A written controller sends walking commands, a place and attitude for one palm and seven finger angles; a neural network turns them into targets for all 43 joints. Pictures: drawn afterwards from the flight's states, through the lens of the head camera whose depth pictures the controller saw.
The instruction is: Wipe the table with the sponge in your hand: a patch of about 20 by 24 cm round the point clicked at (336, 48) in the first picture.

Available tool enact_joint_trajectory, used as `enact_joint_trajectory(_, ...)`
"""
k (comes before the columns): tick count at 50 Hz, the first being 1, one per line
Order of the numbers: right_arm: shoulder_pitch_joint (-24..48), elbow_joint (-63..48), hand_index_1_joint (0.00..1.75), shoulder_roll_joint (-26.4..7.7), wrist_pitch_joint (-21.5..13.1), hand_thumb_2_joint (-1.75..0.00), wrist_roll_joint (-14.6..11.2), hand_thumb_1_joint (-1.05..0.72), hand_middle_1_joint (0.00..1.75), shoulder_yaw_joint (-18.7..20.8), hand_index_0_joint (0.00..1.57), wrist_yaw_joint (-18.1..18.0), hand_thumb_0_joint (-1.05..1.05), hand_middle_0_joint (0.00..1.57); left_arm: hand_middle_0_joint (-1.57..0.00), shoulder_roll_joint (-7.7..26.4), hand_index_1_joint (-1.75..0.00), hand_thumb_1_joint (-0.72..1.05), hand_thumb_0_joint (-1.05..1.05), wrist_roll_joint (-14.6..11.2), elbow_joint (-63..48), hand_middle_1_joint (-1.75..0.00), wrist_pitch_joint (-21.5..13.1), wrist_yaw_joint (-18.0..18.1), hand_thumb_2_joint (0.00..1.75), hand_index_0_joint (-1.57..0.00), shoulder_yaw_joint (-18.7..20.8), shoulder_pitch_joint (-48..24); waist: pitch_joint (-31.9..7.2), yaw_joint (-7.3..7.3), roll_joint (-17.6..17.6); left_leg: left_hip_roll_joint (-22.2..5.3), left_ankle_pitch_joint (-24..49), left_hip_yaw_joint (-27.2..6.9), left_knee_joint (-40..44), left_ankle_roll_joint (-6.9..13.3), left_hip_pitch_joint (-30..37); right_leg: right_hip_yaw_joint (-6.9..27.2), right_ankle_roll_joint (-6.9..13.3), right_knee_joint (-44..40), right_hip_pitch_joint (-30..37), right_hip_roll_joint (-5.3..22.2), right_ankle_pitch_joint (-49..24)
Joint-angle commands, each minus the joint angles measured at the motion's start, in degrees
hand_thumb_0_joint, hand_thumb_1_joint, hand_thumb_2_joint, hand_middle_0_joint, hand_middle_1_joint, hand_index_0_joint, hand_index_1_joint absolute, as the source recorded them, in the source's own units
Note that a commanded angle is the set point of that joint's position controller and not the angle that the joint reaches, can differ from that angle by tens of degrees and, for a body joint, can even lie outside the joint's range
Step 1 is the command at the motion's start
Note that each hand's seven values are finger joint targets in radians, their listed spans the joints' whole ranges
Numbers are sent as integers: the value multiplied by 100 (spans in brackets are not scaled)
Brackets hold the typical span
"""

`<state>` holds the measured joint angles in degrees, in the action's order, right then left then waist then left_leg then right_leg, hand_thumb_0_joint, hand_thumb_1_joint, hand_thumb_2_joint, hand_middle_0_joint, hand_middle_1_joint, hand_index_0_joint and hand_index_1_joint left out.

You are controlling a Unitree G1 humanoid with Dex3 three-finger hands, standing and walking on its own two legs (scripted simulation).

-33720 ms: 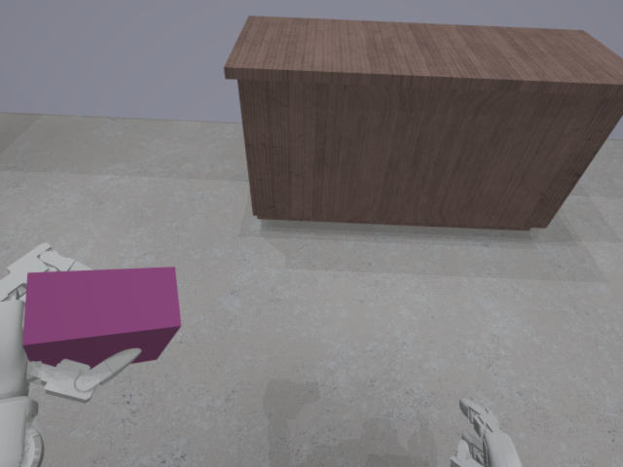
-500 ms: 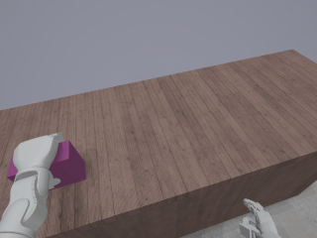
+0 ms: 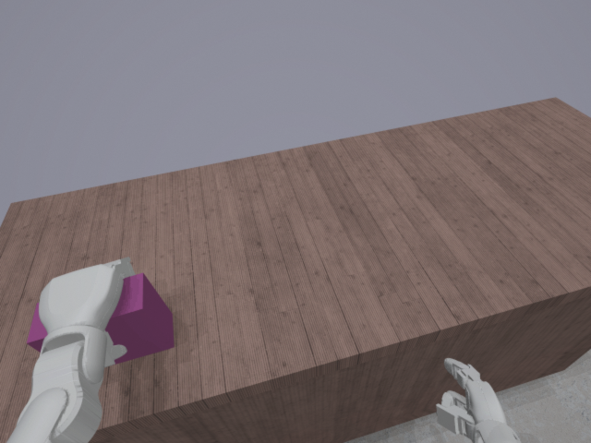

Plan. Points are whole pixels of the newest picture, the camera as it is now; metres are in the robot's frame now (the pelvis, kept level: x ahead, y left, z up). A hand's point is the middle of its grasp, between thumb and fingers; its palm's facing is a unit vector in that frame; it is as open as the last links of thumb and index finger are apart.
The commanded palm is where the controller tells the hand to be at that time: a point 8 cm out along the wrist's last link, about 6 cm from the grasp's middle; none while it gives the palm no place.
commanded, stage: lift the sponge slowly off the table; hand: left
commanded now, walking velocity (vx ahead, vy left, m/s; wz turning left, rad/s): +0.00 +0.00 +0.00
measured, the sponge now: (115, 332) +0.23 +0.30 +0.02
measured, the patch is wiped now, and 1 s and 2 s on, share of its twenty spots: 1.00 1.00 1.00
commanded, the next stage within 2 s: bring the sponge back beside the body in 1.90 s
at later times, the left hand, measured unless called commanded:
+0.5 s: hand (101, 320) +0.23 +0.29 +0.07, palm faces -0.01 -0.11 -0.99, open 9.6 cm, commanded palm +0.20 +0.29 +0.14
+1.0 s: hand (95, 302) +0.23 +0.29 +0.10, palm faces +0.03 -0.09 -1.00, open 9.6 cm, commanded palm +0.20 +0.29 +0.17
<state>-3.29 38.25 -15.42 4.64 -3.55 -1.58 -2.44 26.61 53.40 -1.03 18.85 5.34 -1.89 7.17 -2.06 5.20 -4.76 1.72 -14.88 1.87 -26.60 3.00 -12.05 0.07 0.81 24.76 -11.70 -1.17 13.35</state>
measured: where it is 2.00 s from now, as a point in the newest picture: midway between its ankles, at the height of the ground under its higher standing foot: outside the picture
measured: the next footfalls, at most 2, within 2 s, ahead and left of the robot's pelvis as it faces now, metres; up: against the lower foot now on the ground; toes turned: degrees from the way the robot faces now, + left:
none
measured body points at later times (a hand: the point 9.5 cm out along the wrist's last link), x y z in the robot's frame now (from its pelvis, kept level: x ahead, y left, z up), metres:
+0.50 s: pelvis +0.00 -0.01 +0.00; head -0.01 -0.04 +0.45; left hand +0.22 +0.29 +0.12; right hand +0.23 -0.22 -0.09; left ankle -0.01 +0.08 -0.74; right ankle +0.00 -0.12 -0.74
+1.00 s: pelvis -0.01 -0.01 +0.01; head -0.02 -0.04 +0.45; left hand +0.23 +0.29 +0.16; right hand +0.22 -0.22 -0.09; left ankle -0.01 +0.08 -0.74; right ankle +0.00 -0.12 -0.74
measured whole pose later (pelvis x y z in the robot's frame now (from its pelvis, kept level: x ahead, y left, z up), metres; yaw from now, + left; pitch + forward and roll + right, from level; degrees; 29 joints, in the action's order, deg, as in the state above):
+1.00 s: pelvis -0.01 -0.01 +0.01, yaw +1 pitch -4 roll -1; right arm -2.0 40.4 -15.7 3.9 -3.1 -2.6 -4.3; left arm 30.5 50.0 -5.2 17.5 -1.4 -0.8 3.4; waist 1.3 6.2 -5.7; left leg 1.5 -12.0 0.7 -22.0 2.3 -6.4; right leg -0.8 1.6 20.1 -5.7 -1.5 10.9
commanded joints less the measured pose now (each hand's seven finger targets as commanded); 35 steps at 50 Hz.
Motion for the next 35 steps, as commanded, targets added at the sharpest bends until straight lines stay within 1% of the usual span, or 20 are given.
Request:
enact_joint_trajectory(1, 1162, -1007, 30, -605, -329, -90, 43, -90, 30, 207, 20, -13, 0, 20, -120, 694, -160, 10, 0, -119, -689, -160, 4, -15, 130, -120, 296, -426, -719, 107, 469, -151, 1401, -657, 421, -67, 284, 292, 375, -280, 309, -92, -957)
enact_joint_trajectory(3, 1169, -965, 30, -635, -317, -90, 56, -90, 30, 222, 20, -21, 0, 20, -120, 827, -160, 10, 0, -108, -775, -160, -18, -17, 130, -120, 369, -567, -677, 113, 408, -145, 1412, -653, 438, -70, 319, 336, 385, -322, 334, -89, -1000)
enact_joint_trajectory(4, 1232, -997, 30, -650, -328, -90, 61, -90, 30, 220, 20, -24, 0, 20, -120, 1054, -160, 10, 0, -121, -1000, -160, -39, -1, 130, -120, 590, -629, -785, 145, 391, -157, 1412, -693, 473, -59, 373, 430, 414, -319, 429, -107, -964)
enact_joint_trajectory(5, 1195, -1036, 30, -628, -339, -90, 73, -90, 30, 225, 20, -36, 0, 20, -120, 903, -160, 10, 0, -111, -1085, -160, -24, -3, 130, -120, 435, -644, -926, 149, 304, -136, 1467, -643, 443, -28, 442, 321, 392, -313, 506, -79, -1040)
enact_joint_trajectory(7, 1194, -971, 30, -616, -343, -90, 71, -90, 30, 208, 20, -28, 0, 20, -120, 886, -160, 10, 0, -126, -907, -160, -15, -12, 130, -120, 463, -411, -695, 151, 393, -129, 1546, -646, 449, -60, 408, 340, 392, -356, 473, -80, -1138)
enact_joint_trajectory(9, 1282, -964, 30, -647, -332, -90, 73, -90, 30, 192, 20, -59, 0, 20, -120, 1168, -160, 10, 0, -119, -1123, -160, -25, -26, 130, -120, 633, -858, -734, 104, 342, -146, 1397, -679, 526, -48, 456, 452, 408, -413, 480, -102, -950)
enact_joint_trajectory(10, 1231, -983, 30, -643, -349, -90, 80, -90, 30, 210, 20, -68, 0, 20, -120, 1161, -160, 10, 0, -75, -1125, -160, -6, -17, 130, -120, 613, -889, -814, 140, 207, -114, 1420, -631, 495, -17, 479, 370, 405, -411, 545, -77, -960)
enact_joint_trajectory(13, 1242, -944, 30, -620, -352, -90, 93, -90, 30, 210, 20, -57, 0, 20, -120, 1089, -160, 10, 0, -80, -1186, -160, -55, -59, 130, -120, 559, -748, -833, 147, 232, -108, 1615, -645, 487, -49, 569, 402, 401, -441, 609, -62, -1182)
enact_joint_trajectory(14, 1316, -986, 30, -635, -376, -90, 92, -90, 30, 198, 20, -71, 0, 20, -120, 1336, -160, 10, 0, -116, -1370, -160, -87, -51, 130, -120, 784, -835, -918, 158, 195, -111, 1552, -670, 518, -29, 611, 517, 426, -451, 691, -80, -1127)
enact_joint_trajectory(15, 1240, -969, 30, -632, -374, -90, 104, -90, 30, 196, 20, -87, 0, 20, -120, 1335, -160, 10, 0, -87, -1245, -160, -59, -53, 130, -120, 783, -789, -925, 182, 208, -92, 1598, -637, 495, -6, 590, 403, 417, -442, 732, -59, -1170)
enact_joint_trajectory(16, 1263, -912, 30, -613, -371, -90, 94, -90, 30, 173, 20, -90, 0, 20, -120, 1232, -160, 10, 0, -55, -1152, -160, -54, -77, 130, -120, 659, -924, -726, 103, 211, -96, 1594, -632, 505, -30, 578, 431, 409, -497, 595, -60, -1156)
enact_joint_trajectory(19, 1355, -935, 30, -651, -380, -90, 90, -90, 30, 177, 20, -116, 0, 20, -120, 1599, -160, 10, 0, -89, -1395, -160, -116, -89, 130, -120, 945, -1196, -820, 142, 113, -95, 1468, -673, 567, -14, 661, 555, 432, -565, 681, -70, -959)
enact_joint_trajectory(20, 1293, -962, 30, -625, -409, -90, 105, -90, 30, 173, 20, -136, 0, 20, -120, 1437, -160, 10, 0, -62, -1382, -160, -129, -99, 130, -120, 775, -1309, -890, 132, 79, -78, 1533, -629, 537, 7, 689, 407, 422, -547, 721, -49, -1029)
enact_joint_trajectory(22, 1270, -880, 30, -628, -412, -90, 119, -90, 30, 189, 20, -123, 0, 20, -120, 1427, -160, 10, 0, -33, -1313, -160, -174, -112, 130, -120, 801, -1154, -879, 149, 23, -82, 1689, -652, 528, -26, 751, 433, 431, -563, 712, -54, -1183)
enact_joint_trajectory(25, 1284, -938, 30, -621, -453, -90, 137, -90, 30, 193, 20, -118, 0, 20, -120, 1595, -160, 10, 0, -71, -1629, -160, -245, -112, 130, -120, 971, -1086, -1047, 192, -6, -72, 1778, -656, 514, 0, 821, 443, 440, -536, 880, -53, -1304)
enact_joint_trajectory(27, 1304, -898, 30, -609, -440, -90, 139, -90, 30, 197, 20, -109, 0, 20, -120, 1478, -160, 10, 0, -82, -1552, -160, -247, -120, 130, -120, 896, -1007, -868, 179, 37, -77, 1784, -662, 526, -28, 803, 480, 434, -591, 798, -38, -1331)
enact_joint_trajectory(29, 1392, -900, 30, -660, -425, -90, 115, -90, 30, 172, 20, -124, 0, 20, -120, 1776, -160, 10, 0, -133, -1592, -160, -209, -124, 130, -120, 1151, -1163, -855, 170, 128, -85, 1668, -675, 593, -27, 801, 589, 447, -633, 826, -55, -1204)
enact_joint_trajectory(31, 1365, -882, 30, -620, -436, -90, 114, -90, 30, 169, 20, -144, 0, 20, -120, 1676, -160, 10, 0, -107, -1476, -160, -183, -131, 130, -120, 1043, -1242, -819, 159, 152, -66, 1682, -647, 570, -24, 767, 506, 424, -632, 807, -18, -1219)
enact_joint_trajectory(34, 1485, -929, 30, -656, -423, -90, 96, -90, 30, 159, 20, -140, 0, 20, -120, 1876, -160, 10, 0, -188, -1695, -160, -183, -187, 130, -120, 1203, -1242, -883, 187, -21, -55, 1639, -676, 602, -22, 819, 629, 446, -653, 896, -21, -1193)
enact_joint_trajectory(35, 1404, -919, 30, -638, -423, -90, 103, -90, 30, 161, 20, -159, 0, 20, -120, 1779, -160, 10, 0, -205, -1554, -160, -161, -212, 130, -120, 1120, -1234, -907, 174, 62, -51, 1642, -627, 572, 1, 785, 485, 426, -632, 915, -1, -1196)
